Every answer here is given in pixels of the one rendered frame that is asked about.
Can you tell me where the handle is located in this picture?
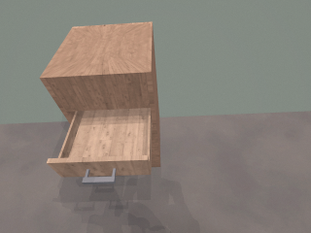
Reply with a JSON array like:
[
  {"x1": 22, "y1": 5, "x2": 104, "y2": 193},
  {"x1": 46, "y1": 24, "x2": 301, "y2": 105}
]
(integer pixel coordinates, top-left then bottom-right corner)
[{"x1": 82, "y1": 168, "x2": 117, "y2": 184}]

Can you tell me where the drawer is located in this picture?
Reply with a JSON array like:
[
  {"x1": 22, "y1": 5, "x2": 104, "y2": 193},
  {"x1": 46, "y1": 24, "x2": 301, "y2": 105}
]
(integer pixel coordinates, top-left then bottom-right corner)
[{"x1": 47, "y1": 108, "x2": 153, "y2": 178}]

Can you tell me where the cabinet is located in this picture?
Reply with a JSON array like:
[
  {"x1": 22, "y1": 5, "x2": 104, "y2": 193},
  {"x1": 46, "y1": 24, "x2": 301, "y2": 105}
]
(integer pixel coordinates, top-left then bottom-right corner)
[{"x1": 40, "y1": 21, "x2": 160, "y2": 167}]

